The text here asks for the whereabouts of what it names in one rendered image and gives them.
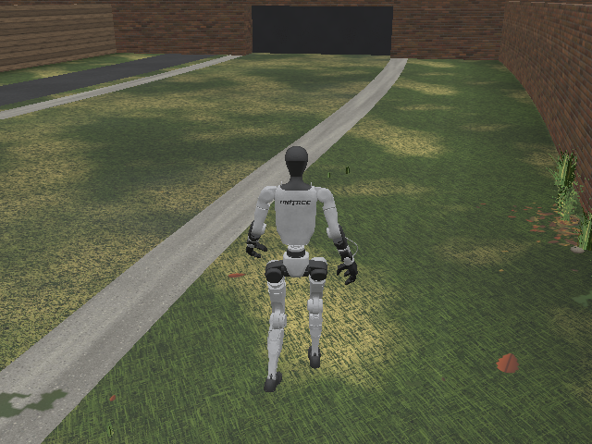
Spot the robot right thigh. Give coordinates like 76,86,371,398
307,257,327,315

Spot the right robot foot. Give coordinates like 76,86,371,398
308,346,321,369

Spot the left robot upper arm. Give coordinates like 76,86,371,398
251,186,277,235

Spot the robot left hand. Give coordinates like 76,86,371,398
246,242,267,258

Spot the right robot upper arm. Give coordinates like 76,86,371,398
315,187,341,240

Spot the right robot forearm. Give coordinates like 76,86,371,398
333,225,354,265

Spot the robot right hand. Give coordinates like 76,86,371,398
337,261,358,285

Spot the left robot forearm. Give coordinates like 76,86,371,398
246,221,261,248

